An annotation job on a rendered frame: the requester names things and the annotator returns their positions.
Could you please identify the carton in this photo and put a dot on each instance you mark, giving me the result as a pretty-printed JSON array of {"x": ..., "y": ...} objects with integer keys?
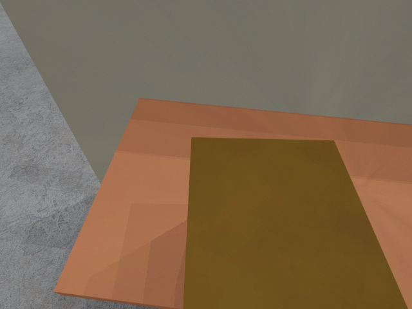
[{"x": 278, "y": 224}]

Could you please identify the table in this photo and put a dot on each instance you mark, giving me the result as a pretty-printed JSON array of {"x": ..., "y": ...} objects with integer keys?
[{"x": 131, "y": 247}]

